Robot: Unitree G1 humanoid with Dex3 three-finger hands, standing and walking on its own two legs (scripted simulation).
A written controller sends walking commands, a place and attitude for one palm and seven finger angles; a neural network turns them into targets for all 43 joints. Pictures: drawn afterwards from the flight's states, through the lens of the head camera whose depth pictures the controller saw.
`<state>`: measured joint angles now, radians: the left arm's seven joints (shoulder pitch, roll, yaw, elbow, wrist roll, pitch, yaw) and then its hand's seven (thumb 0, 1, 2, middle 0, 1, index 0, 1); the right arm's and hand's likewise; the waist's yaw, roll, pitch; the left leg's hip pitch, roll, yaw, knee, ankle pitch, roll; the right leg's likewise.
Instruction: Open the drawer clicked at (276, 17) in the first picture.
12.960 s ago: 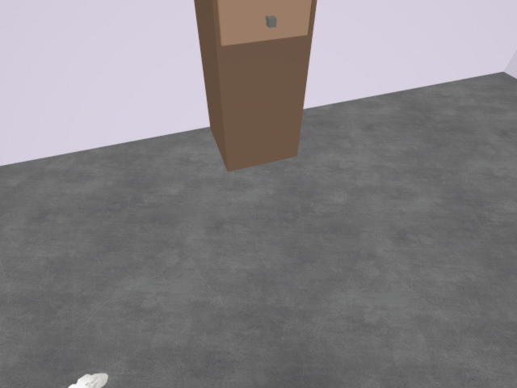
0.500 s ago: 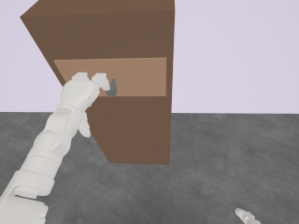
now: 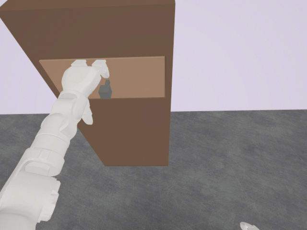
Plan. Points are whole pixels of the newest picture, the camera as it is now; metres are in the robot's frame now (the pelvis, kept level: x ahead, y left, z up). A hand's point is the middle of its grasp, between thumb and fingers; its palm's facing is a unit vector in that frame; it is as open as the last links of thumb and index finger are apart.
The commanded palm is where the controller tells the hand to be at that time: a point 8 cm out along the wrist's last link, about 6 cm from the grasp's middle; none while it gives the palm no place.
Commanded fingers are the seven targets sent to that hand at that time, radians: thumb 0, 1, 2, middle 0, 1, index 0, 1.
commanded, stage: move the hooked fingers above the handle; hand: left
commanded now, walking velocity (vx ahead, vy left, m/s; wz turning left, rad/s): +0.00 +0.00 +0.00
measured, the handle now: (106, 88) +0.53 +0.19 +0.03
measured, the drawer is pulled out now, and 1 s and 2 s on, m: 0.00 0.00 0.00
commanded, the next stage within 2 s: none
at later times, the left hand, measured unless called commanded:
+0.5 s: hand (102, 83) +0.49 +0.18 +0.09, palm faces +0.05 -0.01 -1.00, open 13.7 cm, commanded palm +0.47 +0.21 +0.15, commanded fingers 0.00 -0.50 0.30 -0.30 -1.20 -0.30 -1.20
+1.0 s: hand (104, 83) +0.49 +0.18 +0.09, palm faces +0.03 -0.03 -1.00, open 13.8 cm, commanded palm +0.48 +0.22 +0.15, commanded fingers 0.00 -0.50 0.30 -0.30 -1.20 -0.30 -1.20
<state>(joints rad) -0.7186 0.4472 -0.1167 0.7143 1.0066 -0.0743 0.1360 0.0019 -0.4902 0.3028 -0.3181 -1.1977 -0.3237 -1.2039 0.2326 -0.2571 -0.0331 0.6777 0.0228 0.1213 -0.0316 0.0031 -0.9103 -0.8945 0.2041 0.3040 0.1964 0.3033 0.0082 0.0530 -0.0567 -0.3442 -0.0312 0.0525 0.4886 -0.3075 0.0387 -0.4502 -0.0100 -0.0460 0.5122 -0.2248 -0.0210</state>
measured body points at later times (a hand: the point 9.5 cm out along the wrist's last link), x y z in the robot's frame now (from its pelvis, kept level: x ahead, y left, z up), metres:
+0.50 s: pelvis +0.00 +0.00 -0.01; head +0.07 -0.03 +0.44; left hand +0.48 +0.18 +0.15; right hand +0.02 -0.27 -0.15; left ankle -0.05 +0.09 -0.73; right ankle +0.01 -0.11 -0.73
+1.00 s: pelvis -0.01 -0.01 -0.01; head +0.07 -0.02 +0.43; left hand +0.48 +0.17 +0.14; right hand +0.02 -0.29 -0.14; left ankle -0.05 +0.09 -0.73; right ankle +0.01 -0.11 -0.73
